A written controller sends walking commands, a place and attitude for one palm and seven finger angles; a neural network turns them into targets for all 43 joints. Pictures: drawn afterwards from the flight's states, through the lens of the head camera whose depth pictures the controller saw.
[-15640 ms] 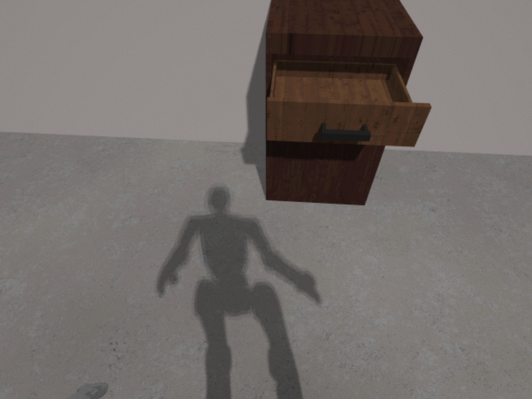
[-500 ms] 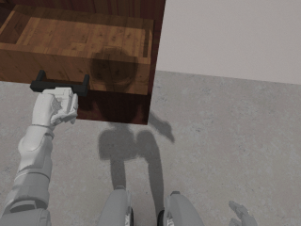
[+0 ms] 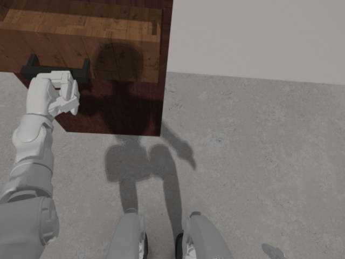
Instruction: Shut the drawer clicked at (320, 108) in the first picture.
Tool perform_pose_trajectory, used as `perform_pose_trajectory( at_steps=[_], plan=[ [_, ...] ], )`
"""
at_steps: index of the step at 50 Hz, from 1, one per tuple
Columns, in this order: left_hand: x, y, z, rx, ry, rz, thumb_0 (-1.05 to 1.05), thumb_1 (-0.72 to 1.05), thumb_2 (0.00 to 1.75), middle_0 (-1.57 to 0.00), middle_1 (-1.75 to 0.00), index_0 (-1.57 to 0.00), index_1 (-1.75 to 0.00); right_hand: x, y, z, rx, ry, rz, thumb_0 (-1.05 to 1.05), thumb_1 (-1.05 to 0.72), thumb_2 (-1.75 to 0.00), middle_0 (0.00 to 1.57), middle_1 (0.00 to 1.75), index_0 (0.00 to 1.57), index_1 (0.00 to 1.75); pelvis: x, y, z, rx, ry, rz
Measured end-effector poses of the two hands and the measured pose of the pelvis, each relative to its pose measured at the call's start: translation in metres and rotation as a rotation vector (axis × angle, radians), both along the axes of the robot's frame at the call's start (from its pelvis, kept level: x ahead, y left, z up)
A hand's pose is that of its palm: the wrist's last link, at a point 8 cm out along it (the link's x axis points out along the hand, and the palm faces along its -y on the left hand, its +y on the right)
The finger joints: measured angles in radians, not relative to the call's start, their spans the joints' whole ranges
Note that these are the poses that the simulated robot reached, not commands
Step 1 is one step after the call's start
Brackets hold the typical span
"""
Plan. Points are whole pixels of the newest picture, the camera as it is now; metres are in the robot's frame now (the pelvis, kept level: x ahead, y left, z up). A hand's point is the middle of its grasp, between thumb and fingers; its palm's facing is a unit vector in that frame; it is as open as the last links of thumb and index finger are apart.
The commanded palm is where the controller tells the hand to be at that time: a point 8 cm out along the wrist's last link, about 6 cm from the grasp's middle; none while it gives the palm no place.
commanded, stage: push the drawer shut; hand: left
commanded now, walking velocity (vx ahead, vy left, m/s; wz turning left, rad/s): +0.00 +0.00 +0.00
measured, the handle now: (58, 67) +0.53 +0.26 +0.04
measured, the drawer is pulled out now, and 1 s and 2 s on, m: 0.10 0.00 0.00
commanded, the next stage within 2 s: pull the fist back off the drawer in 1.18 s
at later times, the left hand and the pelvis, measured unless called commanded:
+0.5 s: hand (76, 74) +0.52 +0.22 +0.03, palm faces -0.06 -1.00 -0.03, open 3.1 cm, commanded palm +0.52 +0.25 +0.04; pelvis -0.01 +0.00 -0.02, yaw -2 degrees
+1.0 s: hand (76, 59) +0.57 +0.23 +0.03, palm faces -0.04 -1.00 -0.03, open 3.2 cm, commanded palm +0.59 +0.22 +0.04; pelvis -0.01 +0.01 -0.03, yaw -2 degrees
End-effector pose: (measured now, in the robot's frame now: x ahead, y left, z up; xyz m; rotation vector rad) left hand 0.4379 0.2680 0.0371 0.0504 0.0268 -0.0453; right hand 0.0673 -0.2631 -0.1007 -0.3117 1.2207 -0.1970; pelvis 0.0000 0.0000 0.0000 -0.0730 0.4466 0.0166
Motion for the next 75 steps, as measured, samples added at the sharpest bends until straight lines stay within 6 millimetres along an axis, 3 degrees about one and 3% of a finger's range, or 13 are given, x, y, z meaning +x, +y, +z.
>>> perform_pose_trajectory(
  at_steps=[19,40,53,75],
  plan=[
    [0.048,0.005,0.000,-0.016,-0.001,-0.011,0.02,0.73,0.86,-1.40,-1.60,-1.40,-1.60,-0.044,-0.003,-0.003,-0.032,0.105,-0.060,0.01,-0.91,-0.90,0.20,0.30,0.20,0.30,-0.004,0.001,-0.011,-0.020,0.047,-0.017],
    [0.104,0.004,-0.001,-0.025,0.003,0.003,0.02,0.70,0.86,-1.40,-1.60,-1.40,-1.60,-0.084,0.016,-0.003,-0.046,0.231,-0.097,0.00,-0.91,-0.90,0.20,0.30,0.20,0.30,-0.007,0.014,-0.023,-0.049,0.112,-0.018],
    [0.110,0.016,-0.002,-0.014,0.004,0.009,-0.01,0.55,0.85,-1.39,-1.60,-1.42,-1.60,-0.107,0.022,-0.001,-0.064,0.295,-0.094,0.00,-0.91,-0.90,0.20,0.30,0.20,0.30,-0.015,0.014,-0.030,-0.067,0.130,-0.003],
    [0.112,0.018,0.001,0.004,0.023,0.008,0.02,0.51,0.86,-1.39,-1.60,-1.41,-1.60,-0.128,0.023,0.001,-0.103,0.256,-0.084,0.00,-0.91,-0.90,0.20,0.30,0.20,0.30,-0.033,0.014,-0.037,-0.082,0.138,-0.004]
  ],
)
